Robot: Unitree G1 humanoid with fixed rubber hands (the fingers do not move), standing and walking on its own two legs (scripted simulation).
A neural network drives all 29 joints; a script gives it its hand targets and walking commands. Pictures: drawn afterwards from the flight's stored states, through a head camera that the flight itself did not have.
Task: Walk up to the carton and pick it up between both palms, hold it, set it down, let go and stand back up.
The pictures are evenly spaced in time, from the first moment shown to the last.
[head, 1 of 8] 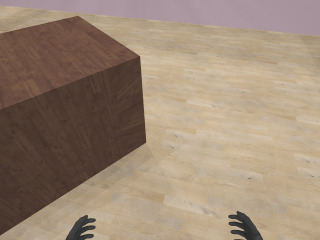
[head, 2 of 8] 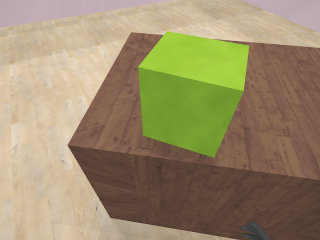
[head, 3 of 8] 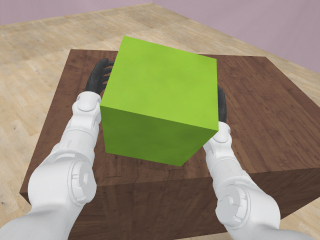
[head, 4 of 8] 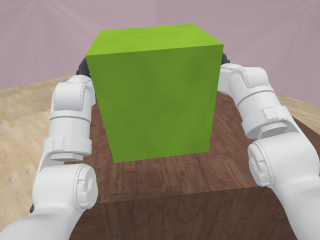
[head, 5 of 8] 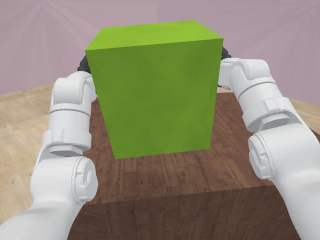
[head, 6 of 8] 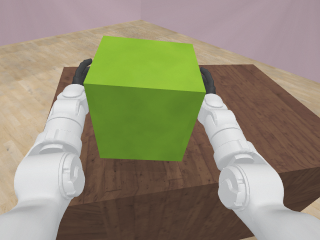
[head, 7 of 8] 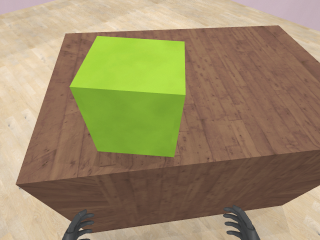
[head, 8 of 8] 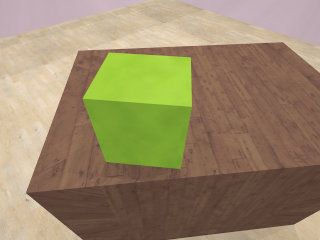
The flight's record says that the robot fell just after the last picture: no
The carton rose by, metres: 0.23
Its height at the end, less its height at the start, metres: +0.00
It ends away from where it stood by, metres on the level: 0.01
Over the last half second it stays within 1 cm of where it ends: yes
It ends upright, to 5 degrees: yes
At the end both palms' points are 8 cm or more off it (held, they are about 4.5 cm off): yes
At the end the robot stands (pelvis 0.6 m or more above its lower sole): yes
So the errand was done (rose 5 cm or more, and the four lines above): yes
